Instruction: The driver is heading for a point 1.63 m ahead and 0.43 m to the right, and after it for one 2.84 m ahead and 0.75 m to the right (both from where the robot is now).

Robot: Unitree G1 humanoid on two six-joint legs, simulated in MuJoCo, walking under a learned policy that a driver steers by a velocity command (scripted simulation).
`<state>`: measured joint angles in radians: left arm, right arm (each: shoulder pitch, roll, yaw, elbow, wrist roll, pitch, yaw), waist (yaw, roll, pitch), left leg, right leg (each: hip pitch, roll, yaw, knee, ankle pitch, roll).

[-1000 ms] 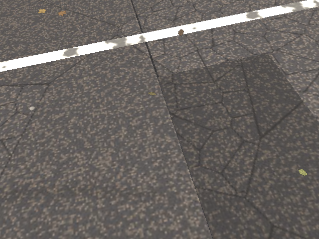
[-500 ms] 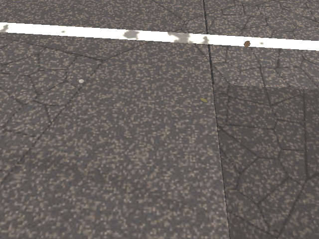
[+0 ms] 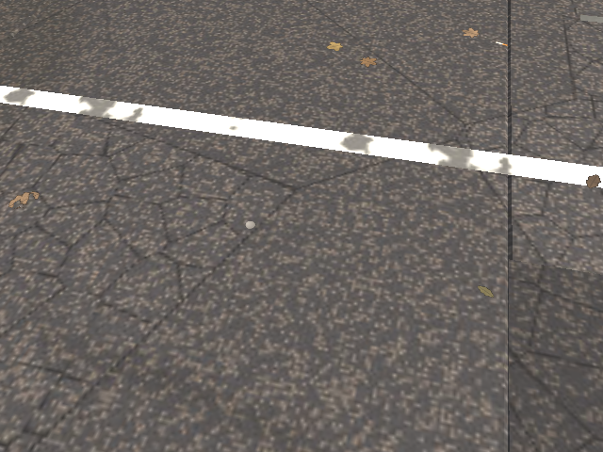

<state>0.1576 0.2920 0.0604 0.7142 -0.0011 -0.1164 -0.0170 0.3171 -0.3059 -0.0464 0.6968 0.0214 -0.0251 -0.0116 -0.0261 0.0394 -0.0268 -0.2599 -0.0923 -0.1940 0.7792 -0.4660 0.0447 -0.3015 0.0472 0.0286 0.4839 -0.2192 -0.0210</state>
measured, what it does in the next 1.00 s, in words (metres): walks ahead, turning right: left foot, then right foot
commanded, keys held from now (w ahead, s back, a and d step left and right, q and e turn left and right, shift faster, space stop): w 0.30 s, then w+e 0.62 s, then e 0.08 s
